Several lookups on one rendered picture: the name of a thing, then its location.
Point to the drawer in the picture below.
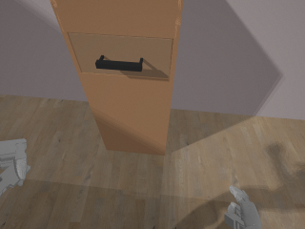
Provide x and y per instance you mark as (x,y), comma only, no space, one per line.
(155,51)

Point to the cabinet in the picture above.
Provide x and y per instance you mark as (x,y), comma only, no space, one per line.
(131,112)

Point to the robot right hand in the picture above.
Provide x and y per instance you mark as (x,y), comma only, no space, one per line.
(240,217)

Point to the handle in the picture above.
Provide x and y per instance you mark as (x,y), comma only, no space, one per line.
(119,65)

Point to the robot left hand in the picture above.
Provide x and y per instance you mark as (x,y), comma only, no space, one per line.
(14,159)

